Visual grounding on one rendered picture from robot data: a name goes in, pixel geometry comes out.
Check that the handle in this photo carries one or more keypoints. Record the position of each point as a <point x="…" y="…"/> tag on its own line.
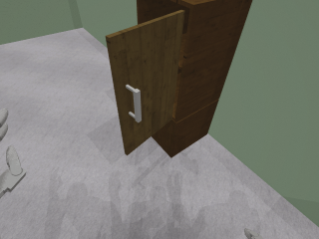
<point x="137" y="104"/>

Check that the robot left hand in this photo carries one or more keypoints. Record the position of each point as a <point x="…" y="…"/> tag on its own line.
<point x="10" y="178"/>

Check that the cupboard door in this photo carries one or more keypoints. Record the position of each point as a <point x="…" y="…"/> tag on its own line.
<point x="146" y="57"/>

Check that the robot right hand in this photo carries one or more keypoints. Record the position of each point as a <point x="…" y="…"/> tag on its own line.
<point x="251" y="234"/>

